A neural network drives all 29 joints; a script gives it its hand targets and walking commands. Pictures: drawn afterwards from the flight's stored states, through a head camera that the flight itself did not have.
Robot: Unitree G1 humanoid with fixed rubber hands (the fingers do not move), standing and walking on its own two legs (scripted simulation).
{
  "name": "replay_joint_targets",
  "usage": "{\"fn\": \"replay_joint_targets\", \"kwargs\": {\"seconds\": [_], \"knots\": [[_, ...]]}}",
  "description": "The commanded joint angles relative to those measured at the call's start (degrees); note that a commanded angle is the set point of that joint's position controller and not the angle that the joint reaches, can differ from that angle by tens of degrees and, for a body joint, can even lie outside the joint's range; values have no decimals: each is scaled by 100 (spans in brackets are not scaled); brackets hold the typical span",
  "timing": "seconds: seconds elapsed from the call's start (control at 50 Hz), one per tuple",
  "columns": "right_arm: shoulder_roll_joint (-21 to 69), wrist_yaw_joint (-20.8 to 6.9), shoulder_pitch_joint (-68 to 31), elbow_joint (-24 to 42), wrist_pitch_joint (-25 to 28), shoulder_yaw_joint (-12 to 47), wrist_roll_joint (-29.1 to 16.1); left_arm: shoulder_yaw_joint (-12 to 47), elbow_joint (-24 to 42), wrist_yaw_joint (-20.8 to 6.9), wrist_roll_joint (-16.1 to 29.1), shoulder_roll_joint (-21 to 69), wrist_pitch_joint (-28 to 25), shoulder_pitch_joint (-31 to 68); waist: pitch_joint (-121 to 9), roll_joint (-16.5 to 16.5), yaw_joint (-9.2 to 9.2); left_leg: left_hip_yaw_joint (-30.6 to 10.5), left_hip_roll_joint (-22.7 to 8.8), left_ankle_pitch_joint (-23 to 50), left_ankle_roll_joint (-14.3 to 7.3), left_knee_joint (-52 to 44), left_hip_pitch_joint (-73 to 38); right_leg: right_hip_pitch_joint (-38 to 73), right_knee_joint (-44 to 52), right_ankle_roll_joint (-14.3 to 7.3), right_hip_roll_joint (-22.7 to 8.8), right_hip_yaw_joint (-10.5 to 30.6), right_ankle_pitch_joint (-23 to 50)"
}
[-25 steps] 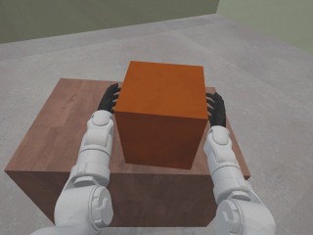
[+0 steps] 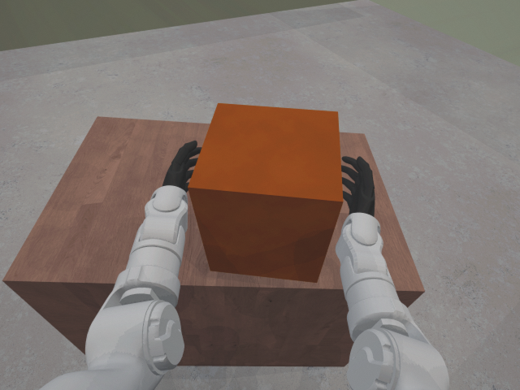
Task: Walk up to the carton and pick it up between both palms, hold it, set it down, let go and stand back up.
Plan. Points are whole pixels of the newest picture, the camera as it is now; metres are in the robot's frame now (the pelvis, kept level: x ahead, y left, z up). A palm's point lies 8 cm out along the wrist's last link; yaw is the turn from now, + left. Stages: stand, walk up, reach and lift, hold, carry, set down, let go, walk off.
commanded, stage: set down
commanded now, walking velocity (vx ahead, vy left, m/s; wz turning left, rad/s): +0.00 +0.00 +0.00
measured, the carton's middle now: (269, 196) +0.44 -0.01 +0.05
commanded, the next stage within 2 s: none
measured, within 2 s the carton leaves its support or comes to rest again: rests again in 1.24 s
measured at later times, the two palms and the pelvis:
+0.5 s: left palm (182, 192) +0.42 +0.15 +0.06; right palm (355, 214) +0.38 -0.15 +0.07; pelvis +0.01 +0.00 +0.00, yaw -1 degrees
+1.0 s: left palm (184, 194) +0.43 +0.15 +0.05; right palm (352, 217) +0.38 -0.15 +0.06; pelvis +0.00 +0.00 +0.00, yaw -1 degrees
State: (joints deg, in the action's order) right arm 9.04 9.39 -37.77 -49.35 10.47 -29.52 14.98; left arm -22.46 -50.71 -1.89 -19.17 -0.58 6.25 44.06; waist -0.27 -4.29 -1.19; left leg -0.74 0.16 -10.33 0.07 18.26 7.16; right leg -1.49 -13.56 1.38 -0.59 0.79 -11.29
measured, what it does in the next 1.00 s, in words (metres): stands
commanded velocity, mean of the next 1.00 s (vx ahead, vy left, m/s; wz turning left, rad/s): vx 0.00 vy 0.00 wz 0.00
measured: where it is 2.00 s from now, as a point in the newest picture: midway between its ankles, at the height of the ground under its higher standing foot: outside the picture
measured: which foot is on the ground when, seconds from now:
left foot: down 0.00-1.00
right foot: down 0.00-1.00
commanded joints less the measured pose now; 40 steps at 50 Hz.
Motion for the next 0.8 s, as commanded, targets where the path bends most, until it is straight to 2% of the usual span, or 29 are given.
{"fn": "replay_joint_targets", "kwargs": {"seconds": [0.0, 0.34, 0.38, 0.4, 0.44, 0.6, 0.78], "knots": [[2682, -951, -4299, 543, 406, 1988, 342, 1572, 456, -930, 215, 3154, -579, 4133, -3095, 596, -57, 810, 14, 2872, 419, 163, -959, 983, -397, 215, 152, -664, 3199], [2986, -1001, -4207, 266, 555, 1720, 775, 1280, -158, -912, 194, 2947, -1135, 4411, -3549, 623, -7, 819, -33, 3061, 381, 263, -627, 871, -629, 245, 83, -593, 3619], [2934, -980, -4122, 50, 601, 1647, 900, 1338, -140, -904, 254, 2826, -1175, 4374, -3463, 695, 4, 790, -169, 3802, 456, 410, -1304, 151, -558, 237, 204, -729, 3250], [2947, -964, -4137, -4, 623, 1586, 949, 1341, -171, -909, 248, 2858, -1193, 4431, -3501, 726, 14, 799, -184, 3920, 467, 477, -1419, -26, -456, 176, 218, -721, 3050], [2979, -944, -4160, -60, 646, 1523, 990, 1322, -270, -923, 241, 2860, -1227, 4459, -3593, 728, -3, 822, -146, 3800, 461, 495, -1250, 84, -464, 147, 193, -677, 3131], [3150, -936, -4256, -154, 701, 1304, 1230, 1059, -733, -952, 188, 2635, -1523, 4727, -3940, 598, -18, 879, -54, 2901, 332, 282, -312, 687, -770, 271, -7, -553, 3722], [3199, -954, -4335, -314, 567, 959, 1445, 746, -1199, -994, 98, 2382, -1719, 5000, -3908, 632, 0, 901, -78, 2445, 287, 205, 76, 669, -907, 284, -60, -492, 3465]]}}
